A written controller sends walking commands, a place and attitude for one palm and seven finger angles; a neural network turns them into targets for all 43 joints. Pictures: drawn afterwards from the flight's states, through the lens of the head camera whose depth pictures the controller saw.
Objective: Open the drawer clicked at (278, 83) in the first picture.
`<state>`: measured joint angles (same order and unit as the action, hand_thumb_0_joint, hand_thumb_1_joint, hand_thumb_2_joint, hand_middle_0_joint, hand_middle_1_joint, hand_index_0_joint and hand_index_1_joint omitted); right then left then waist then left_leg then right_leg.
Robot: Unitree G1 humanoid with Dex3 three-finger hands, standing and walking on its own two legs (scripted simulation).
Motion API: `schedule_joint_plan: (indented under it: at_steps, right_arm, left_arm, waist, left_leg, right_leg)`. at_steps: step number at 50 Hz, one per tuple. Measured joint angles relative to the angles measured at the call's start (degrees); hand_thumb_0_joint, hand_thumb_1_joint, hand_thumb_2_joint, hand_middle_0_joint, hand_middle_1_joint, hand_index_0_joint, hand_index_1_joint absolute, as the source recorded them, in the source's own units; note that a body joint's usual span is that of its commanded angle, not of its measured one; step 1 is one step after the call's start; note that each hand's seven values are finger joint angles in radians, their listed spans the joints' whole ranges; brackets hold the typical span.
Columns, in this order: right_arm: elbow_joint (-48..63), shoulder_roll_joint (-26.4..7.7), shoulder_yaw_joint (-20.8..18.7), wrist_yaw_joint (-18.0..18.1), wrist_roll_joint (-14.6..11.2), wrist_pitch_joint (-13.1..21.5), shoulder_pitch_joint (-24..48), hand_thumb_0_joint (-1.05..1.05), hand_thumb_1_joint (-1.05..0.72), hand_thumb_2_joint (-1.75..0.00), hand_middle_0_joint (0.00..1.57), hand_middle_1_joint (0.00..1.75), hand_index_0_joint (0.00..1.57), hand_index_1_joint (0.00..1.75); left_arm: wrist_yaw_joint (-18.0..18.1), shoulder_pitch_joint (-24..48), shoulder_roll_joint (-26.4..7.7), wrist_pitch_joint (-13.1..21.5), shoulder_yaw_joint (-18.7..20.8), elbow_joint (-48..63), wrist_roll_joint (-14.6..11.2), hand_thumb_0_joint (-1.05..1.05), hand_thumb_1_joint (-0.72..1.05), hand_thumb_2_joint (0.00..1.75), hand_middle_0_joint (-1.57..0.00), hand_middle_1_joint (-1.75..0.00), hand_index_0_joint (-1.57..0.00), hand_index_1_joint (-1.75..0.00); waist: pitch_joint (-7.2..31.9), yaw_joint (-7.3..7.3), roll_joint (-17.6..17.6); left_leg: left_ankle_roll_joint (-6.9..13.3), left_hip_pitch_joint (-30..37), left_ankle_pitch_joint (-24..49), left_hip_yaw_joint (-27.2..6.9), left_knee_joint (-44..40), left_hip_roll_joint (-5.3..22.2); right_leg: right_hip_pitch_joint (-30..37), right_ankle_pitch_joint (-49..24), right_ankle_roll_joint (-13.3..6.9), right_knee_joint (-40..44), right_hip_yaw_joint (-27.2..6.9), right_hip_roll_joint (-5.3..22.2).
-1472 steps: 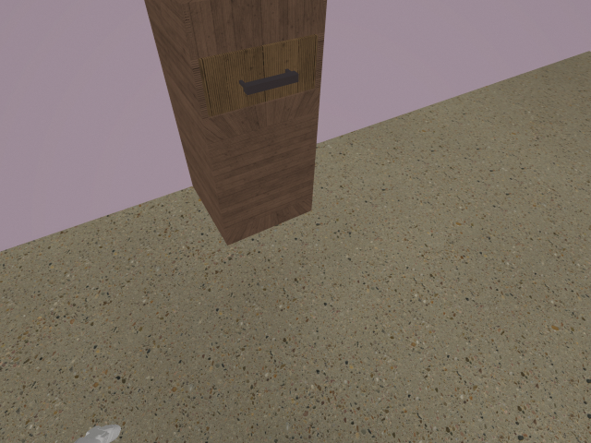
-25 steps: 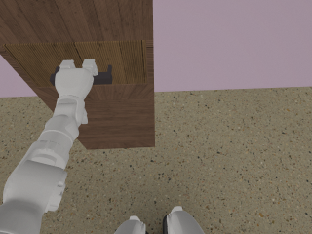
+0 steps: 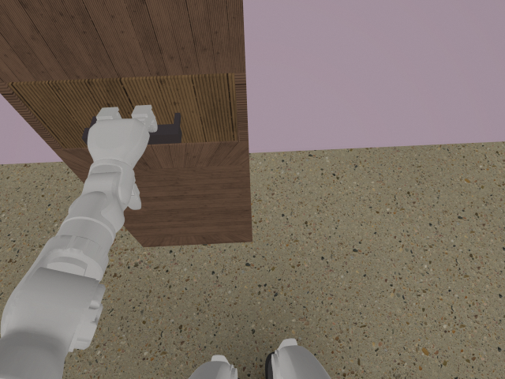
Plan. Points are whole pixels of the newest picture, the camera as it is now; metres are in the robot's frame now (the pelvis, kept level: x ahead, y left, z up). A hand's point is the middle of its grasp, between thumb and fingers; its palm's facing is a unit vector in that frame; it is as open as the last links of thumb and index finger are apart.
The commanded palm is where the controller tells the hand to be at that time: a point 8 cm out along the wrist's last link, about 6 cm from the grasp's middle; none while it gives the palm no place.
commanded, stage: lift the fingers back up to retry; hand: left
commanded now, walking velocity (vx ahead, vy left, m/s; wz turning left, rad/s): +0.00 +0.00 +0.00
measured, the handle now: (135, 127) +0.57 +0.21 +0.01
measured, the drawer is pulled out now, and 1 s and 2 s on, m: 0.00 0.00 0.00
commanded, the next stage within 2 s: re-aim the fingers above the handle in 0.60 s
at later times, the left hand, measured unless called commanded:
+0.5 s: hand (119, 136) +0.49 +0.20 +0.07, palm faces -0.01 -0.03 -1.00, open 13.8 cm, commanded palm +0.45 +0.21 +0.13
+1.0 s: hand (106, 154) +0.46 +0.22 +0.07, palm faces -0.06 -0.04 -1.00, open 13.8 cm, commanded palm +0.44 +0.21 +0.13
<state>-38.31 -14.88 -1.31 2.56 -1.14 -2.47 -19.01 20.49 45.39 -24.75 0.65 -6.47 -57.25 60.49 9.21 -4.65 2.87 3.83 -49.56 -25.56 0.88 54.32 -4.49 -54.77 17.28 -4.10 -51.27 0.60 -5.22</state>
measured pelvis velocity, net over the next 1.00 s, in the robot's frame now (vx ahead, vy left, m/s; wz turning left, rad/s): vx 0.05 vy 0.02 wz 0.02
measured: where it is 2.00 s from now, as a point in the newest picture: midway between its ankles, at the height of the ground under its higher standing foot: outside the picture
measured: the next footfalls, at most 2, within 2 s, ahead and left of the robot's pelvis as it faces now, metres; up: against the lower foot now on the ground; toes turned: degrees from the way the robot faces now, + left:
none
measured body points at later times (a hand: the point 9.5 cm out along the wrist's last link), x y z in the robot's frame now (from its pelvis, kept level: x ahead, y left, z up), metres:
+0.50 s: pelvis +0.05 +0.01 +0.04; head +0.12 -0.01 +0.48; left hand +0.48 +0.20 +0.13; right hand +0.14 -0.25 -0.10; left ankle +0.00 +0.08 -0.68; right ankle +0.06 -0.07 -0.68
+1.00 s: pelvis +0.05 +0.02 +0.04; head +0.11 +0.00 +0.49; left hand +0.46 +0.22 +0.12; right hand +0.16 -0.23 -0.10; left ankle +0.00 +0.08 -0.68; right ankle +0.06 -0.07 -0.68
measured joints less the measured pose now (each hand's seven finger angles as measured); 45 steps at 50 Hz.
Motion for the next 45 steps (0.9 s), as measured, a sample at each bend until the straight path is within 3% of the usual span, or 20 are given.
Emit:
schedule_joint_plan:
  at_steps: [17, 27, 32, 39, 45]
  right_arm:
    - [-0.9, 0.5, -1.2, -0.4, 0.4, -2.0, 2.3, 0.0, -0.91, -0.9, 0.2, 0.3, 0.2, 0.3]
    - [0.1, 0.1, -1.7, -1.5, -0.3, -4.6, 4.1, 0.0, -0.91, -0.9, 0.2, 0.3, 0.2, 0.3]
    - [0.9, 0.8, -1.3, -1.2, 0.2, -5.2, 6.2, 0.0, -0.91, -0.9, 0.2, 0.3, 0.2, 0.3]
    - [0.6, 1.0, -1.9, -1.5, 0.9, -4.5, 7.7, 0.0, -0.91, -0.9, 0.2, 0.3, 0.2, 0.3]
    - [-0.4, 1.3, -1.7, -1.9, 0.3, -4.9, 7.3, 0.0, -0.91, -0.9, 0.2, 0.3, 0.2, 0.3]
  left_arm:
    - [1.2, -5.7, 2.0, 0.9, 1.9, 4.3, 0.4, 0.0, -0.49, 0.3, -0.32, -1.21, -0.32, -1.2]
    - [-3.8, -10.1, 4.5, -1.7, -2.0, 10.7, -1.6, 0.0, -0.49, 0.3, -0.32, -1.2, -0.32, -1.2]
    - [-4.6, -12.5, 4.9, 0.7, -1.7, 12.7, -0.5, 0.0, -0.49, 0.3, -0.32, -1.2, -0.32, -1.2]
    - [-1.1, -13.7, 4.3, 2.9, -0.5, 15.1, 1.1, 0.0, -0.49, 0.3, -0.32, -1.2, -0.32, -1.2]
    - [-1.4, -11.8, 2.9, -1.2, -0.7, 12.0, 0.0, 0.0, -0.49, 0.3, -0.32, -1.2, -0.32, -1.2]
  waist:
    - [-1.0, 0.95, 0.4]
    - [-0.9, 3.35, 1.3]
    - [-1.7, 3.77, 0.2]
    - [-2.1, 4.68, 0.4]
    - [-2.0, 4.98, 0.8]
  left_leg:
    - [0.3, 12.8, 1.5, -0.3, -10.7, 0.3]
    - [0.7, 19.9, 2.4, -0.9, -16.0, -0.1]
    - [0.8, 21.0, 2.5, -0.8, -16.7, -0.2]
    - [0.8, 20.1, 2.3, -1.0, -15.7, -0.5]
    - [1.0, 20.0, 2.6, -1.2, -15.7, -0.7]
  right_leg:
    - [12.5, -1.0, 0.3, 9.8, -1.2, -0.5]
    - [19.5, -1.0, 0.8, 14.4, -1.3, -0.1]
    - [20.4, -1.0, 0.8, 14.7, -1.4, 0.0]
    - [19.7, -0.8, 1.0, 14.0, -1.1, 0.3]
    - [19.7, -1.0, 1.2, 14.0, -0.9, 0.6]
